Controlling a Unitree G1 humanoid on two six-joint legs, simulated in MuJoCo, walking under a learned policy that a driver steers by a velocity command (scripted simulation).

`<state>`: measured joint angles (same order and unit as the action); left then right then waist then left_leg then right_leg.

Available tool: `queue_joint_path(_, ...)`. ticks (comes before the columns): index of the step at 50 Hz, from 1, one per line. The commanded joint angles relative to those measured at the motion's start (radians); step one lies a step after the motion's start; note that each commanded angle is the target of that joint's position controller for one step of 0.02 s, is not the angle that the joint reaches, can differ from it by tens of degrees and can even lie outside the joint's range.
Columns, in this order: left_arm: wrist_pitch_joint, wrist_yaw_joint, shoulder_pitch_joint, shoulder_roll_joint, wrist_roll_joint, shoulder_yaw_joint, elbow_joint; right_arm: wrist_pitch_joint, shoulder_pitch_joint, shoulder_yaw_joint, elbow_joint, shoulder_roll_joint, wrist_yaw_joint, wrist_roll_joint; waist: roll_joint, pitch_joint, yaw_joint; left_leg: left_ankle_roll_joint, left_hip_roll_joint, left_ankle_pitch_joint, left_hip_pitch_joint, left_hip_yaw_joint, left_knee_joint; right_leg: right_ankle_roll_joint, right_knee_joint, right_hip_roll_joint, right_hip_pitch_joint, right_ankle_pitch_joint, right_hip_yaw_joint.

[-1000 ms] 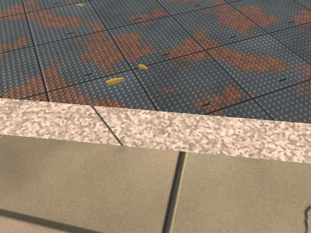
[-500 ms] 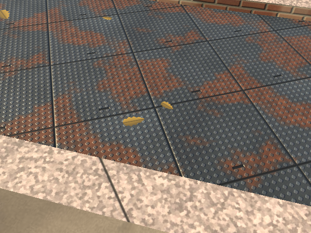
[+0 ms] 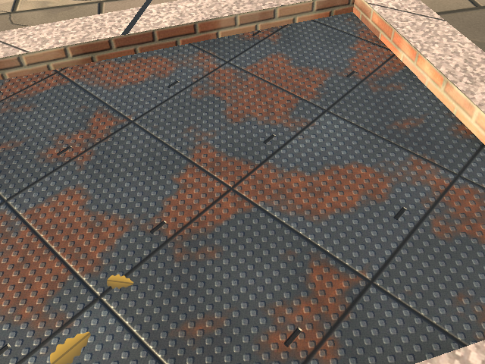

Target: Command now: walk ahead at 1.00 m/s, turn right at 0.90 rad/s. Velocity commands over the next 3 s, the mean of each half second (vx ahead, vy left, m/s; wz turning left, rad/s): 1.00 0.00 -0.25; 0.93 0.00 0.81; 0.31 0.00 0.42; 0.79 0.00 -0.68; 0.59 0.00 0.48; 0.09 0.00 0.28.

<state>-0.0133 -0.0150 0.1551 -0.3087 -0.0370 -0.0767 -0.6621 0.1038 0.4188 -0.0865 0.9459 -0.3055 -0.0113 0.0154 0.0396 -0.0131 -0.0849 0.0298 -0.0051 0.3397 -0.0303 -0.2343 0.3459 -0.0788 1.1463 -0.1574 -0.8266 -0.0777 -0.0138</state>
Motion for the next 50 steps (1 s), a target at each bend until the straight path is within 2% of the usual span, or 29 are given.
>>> queue_joint_path(1,-0.004,-0.024,0.0,0.008,0.009,0.016,0.057,0.024,-0.183,-0.007,-0.116,-0.107,0.013,0.0,-0.024,-0.152,0.088,-0.125,0.249,-0.32,0.167,0.038,-0.21,-0.017,-0.154,-0.025,0.042,0.17,0.005)
queue_joint_path(3,-0.025,-0.054,-0.09,-0.012,0.002,0.011,0.088,0.019,-0.149,-0.017,-0.113,-0.155,0.023,-0.002,0.007,-0.17,0.061,-0.105,0.245,-0.378,0.12,-0.02,-0.215,-0.032,-0.337,0.011,0.109,0.248,0.074)
queue_joint_path(5,-0.035,-0.066,-0.048,-0.059,-0.004,-0.013,0.087,0.007,-0.142,-0.03,-0.123,-0.216,0.03,-0.002,-0.053,-0.104,0.1,-0.1,0.243,-0.834,0.052,-0.058,-0.115,-0.051,-0.347,0.102,0.28,0.182,0.175)
queue_joint_path(7,-0.023,-0.057,0.32,-0.196,-0.012,-0.079,0.001,-0.006,-0.261,-0.04,-0.183,-0.259,0.032,-0.017,-0.148,0.095,0.32,-0.103,0.259,-1.406,0.116,-0.069,0.289,-0.095,-0.138,0.201,0.694,0.089,0.224)
queue_joint_path(8,-0.01,-0.037,0.576,-0.255,-0.008,-0.118,-0.073,0.004,-0.332,-0.04,-0.2,-0.252,0.022,-0.043,-0.135,0.181,0.455,-0.096,0.245,-1.356,0.337,-0.015,0.655,-0.149,-0.186,0.218,1.059,0.027,0.157)
queue_joint_path(9,0.01,-0.014,0.553,-0.259,-0.014,-0.122,-0.091,0.036,-0.297,-0.01,-0.179,-0.123,0.01,-0.059,0.154,0.071,0.419,-0.049,0.017,-0.286,0.539,-0.001,1.213,-0.241,-0.441,0.116,1.102,-0.014,-0.039)
queue_joint_path(10,-0.026,-0.031,0.332,-0.201,0.02,-0.051,-0.031,0.081,-0.013,0.039,-0.201,0.02,-0.014,-0.048,0.395,0.174,0.101,-0.102,-0.019,0.269,0.787,0.263,1.361,-0.332,-0.609,-0.022,1.144,-0.185,-0.511)
queue_joint_path(11,-0.049,-0.05,0.333,-0.124,0.019,-0.041,-0.015,0.094,-0.096,0.026,-0.215,-0.069,-0.019,-0.083,0.255,0.227,0.148,-0.147,-0.007,0.181,0.744,0.35,1.281,-0.329,-0.872,-0.127,1.013,-0.432,-0.703)
queue_joint_path(12,-0.075,-0.065,0.288,-0.098,0.029,-0.035,-0.022,0.077,-0.229,0.006,-0.228,-0.119,-0.006,-0.115,0.001,0.03,0.145,-0.159,0.019,0.099,0.762,0.33,1.195,-0.281,-0.95,-0.138,0.815,-0.45,-0.663)
queue_joint_path(14,-0.117,-0.076,0.151,-0.056,0.042,-0.024,-0.027,0.015,-0.202,0.018,-0.21,-0.064,0.016,-0.088,-0.102,0.001,0.067,-0.152,0.102,-0.013,0.663,0.401,1.091,-0.239,-0.846,-0.123,0.552,-0.406,-0.514)
queue_joint_path(17,-0.132,-0.036,0.116,-0.049,0.033,-0.024,-0.053,-0.044,-0.154,0.017,-0.184,-0.036,0.005,-0.066,-0.052,-0.025,0.034,-0.114,0.161,-0.108,0.626,0.411,0.862,-0.158,-0.843,-0.055,0.442,-0.279,-0.246)
queue_joint_path(18,-0.142,-0.028,0.16,-0.053,0.044,-0.028,-0.064,-0.043,-0.171,0.016,-0.177,-0.039,0.0,-0.05,-0.096,-0.013,0.066,-0.115,0.174,-0.214,0.646,0.42,0.817,-0.139,-0.818,-0.035,0.495,-0.154,-0.183)
queue_joint_path(19,-0.148,-0.009,0.155,-0.05,0.042,-0.028,-0.072,-0.035,-0.201,0.007,-0.188,-0.044,-0.012,-0.058,-0.079,-0.017,0.052,-0.118,0.171,-0.382,0.691,0.458,0.675,-0.103,-0.806,-0.023,0.523,-0.197,-0.131)
queue_joint_path(21,-0.154,0.027,0.186,-0.025,0.045,-0.022,-0.083,-0.027,-0.33,0.016,-0.215,-0.015,-0.029,-0.035,-0.05,-0.056,0.11,-0.087,0.114,-0.685,0.639,0.346,0.451,-0.064,-0.794,0.035,0.464,-0.192,0.055)
queue_joint_path(26,-0.146,0.054,0.357,0.001,0.039,-0.016,-0.143,-0.015,-0.455,0.019,-0.246,-0.003,-0.08,-0.035,-0.029,-0.103,0.185,-0.125,0.052,-0.88,0.767,0.303,0.295,-0.016,-0.675,-0.03,0.692,-0.177,0.125)
queue_joint_path(30,-0.118,0.063,0.357,-0.008,0.033,-0.011,-0.144,-0.011,-0.49,0.024,-0.275,0.0,-0.113,-0.025,-0.012,-0.162,0.171,-0.15,0.032,-0.749,0.83,0.2,0.234,0.023,-0.561,-0.074,0.839,0.102,0.172)
queue_joint_path(32,-0.102,0.073,0.259,-0.06,0.018,-0.018,-0.112,-0.015,-0.316,0.005,-0.236,-0.03,-0.113,-0.025,0.02,-0.089,0.066,-0.147,-0.039,-0.635,0.522,0.067,0.241,0.059,-0.397,-0.052,0.756,0.554,0.242)
queue_joint_path(33,-0.099,0.073,0.247,-0.089,0.025,-0.022,-0.112,-0.026,-0.139,-0.027,-0.192,-0.081,-0.099,-0.038,0.019,0.027,-0.012,-0.177,-0.093,-0.576,0.258,0.03,0.321,0.06,-0.205,-0.034,0.708,0.87,0.241)
queue_joint_path(34,-0.115,0.065,0.169,-0.067,0.004,-0.023,-0.117,-0.04,0.076,-0.051,-0.129,-0.114,-0.088,-0.052,0.063,0.057,-0.126,-0.272,0.041,-0.542,-0.09,0.196,0.358,0.046,0.187,-0.106,0.314,0.685,0.161)
queue_joint_path(35,-0.151,0.042,-0.064,-0.02,-0.004,-0.005,-0.069,-0.051,0.377,-0.04,-0.048,-0.099,-0.082,-0.045,-0.145,0.027,-0.319,-0.381,0.097,-0.7,-0.218,0.28,0.182,0.059,0.843,0.136,0.145,-0.079,0.217)
queue_joint_path(36,-0.186,0.028,0.025,0.095,0.023,0.024,0.033,-0.032,0.24,-0.032,-0.06,-0.142,-0.073,-0.002,-0.393,0.017,-0.09,-0.365,0.094,-0.809,-0.291,0.465,0.319,0.041,0.886,0.2,-0.117,-0.535,0.051)
queue_joint_path(37,-0.2,0.014,0.11,0.086,0.023,0.044,0.071,-0.032,0.193,-0.016,-0.107,-0.075,-0.063,-0.01,-0.297,0.215,-0.023,-0.476,0.166,-0.499,-0.404,0.724,0.274,0.016,0.767,0.173,-0.202,-0.537,-0.123)
queue_joint_path(38,-0.216,0.003,0.093,0.013,-0.011,0.031,0.104,-0.028,0.115,-0.023,-0.151,-0.079,-0.05,-0.012,-0.152,0.251,0.008,-0.5,0.249,0.03,-0.337,0.945,0.034,-0.006,0.549,0.156,-0.225,-0.395,-0.156)
queue_joint_path(39,-0.197,0.016,0.043,-0.028,-0.007,0.009,0.097,-0.027,-0.064,-0.022,-0.193,-0.088,-0.037,-0.025,0.033,0.054,0.102,-0.46,0.235,0.183,-0.045,0.987,-0.093,0.031,0.365,0.126,-0.188,-0.299,-0.123)
queue_joint_path(40,-0.17,0.033,0.087,-0.035,0.001,0.004,0.075,-0.019,-0.181,-0.022,-0.238,-0.107,-0.023,-0.014,-0.002,0.009,0.173,-0.486,0.258,0.174,0.131,1.038,-0.104,0.078,0.275,0.092,-0.129,-0.273,-0.153)
queue_joint_path(42,-0.126,0.057,0.082,-0.072,0.038,-0.003,0.051,0.006,-0.241,-0.003,-0.278,-0.046,-0.01,-0.008,0.076,-0.071,0.189,-0.455,0.19,-0.01,0.445,0.929,-0.099,0.155,0.059,0.034,0.02,-0.267,-0.172)
queue_joint_path(45,-0.139,0.043,-0.125,-0.006,0.086,0.023,0.119,-0.007,-0.168,-0.022,-0.25,-0.091,0.044,-0.051,-0.003,-0.078,0.101,-0.332,-0.03,-0.39,0.639,0.594,-0.018,0.156,-0.411,0.1,0.338,0.079,-0.038)
queue_joint_path(48,-0.144,0.024,-0.151,0.019,0.05,0.011,0.139,-0.056,-0.018,-0.031,-0.204,-0.089,0.055,-0.062,-0.053,0.034,0.03,-0.222,-0.104,-0.394,0.534,0.592,0.137,0.153,-0.627,0.256,0.557,0.296,0.026)
queue_joint_path(50,-0.138,0.029,-0.061,-0.005,0.032,-0.012,0.139,-0.076,-0.044,-0.03,-0.215,-0.072,0.057,-0.067,-0.097,0.12,0.116,-0.134,-0.143,-0.494,0.429,0.591,0.339,0.128,-0.744,0.276,0.712,0.324,0.008)
